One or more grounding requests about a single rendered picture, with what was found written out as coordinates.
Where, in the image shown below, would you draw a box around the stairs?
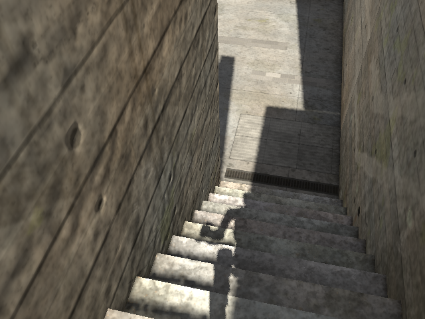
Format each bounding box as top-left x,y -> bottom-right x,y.
104,181 -> 402,319

